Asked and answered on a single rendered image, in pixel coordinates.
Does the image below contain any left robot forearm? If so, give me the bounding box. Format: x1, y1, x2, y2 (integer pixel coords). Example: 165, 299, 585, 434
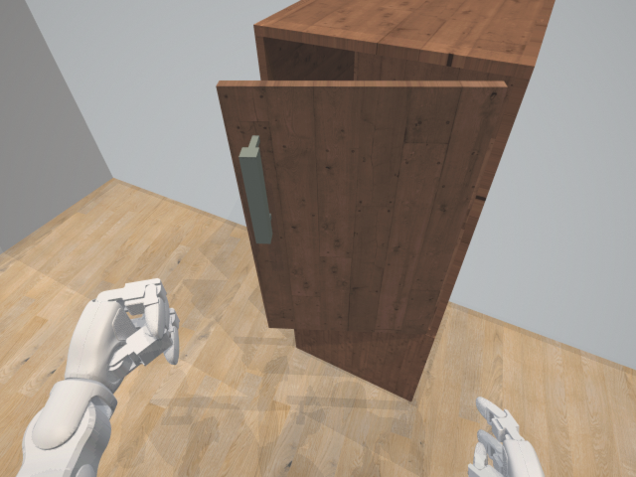
16, 378, 117, 477

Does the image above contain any left robot hand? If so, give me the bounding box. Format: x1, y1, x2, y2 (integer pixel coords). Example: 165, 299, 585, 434
65, 278, 180, 394

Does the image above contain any cupboard door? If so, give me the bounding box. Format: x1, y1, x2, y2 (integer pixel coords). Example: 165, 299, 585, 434
216, 80, 508, 334

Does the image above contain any right robot hand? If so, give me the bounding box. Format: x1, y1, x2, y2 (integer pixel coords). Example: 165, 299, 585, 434
468, 397, 545, 477

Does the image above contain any handle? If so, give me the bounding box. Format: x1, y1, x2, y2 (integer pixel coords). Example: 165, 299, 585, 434
238, 135, 272, 244

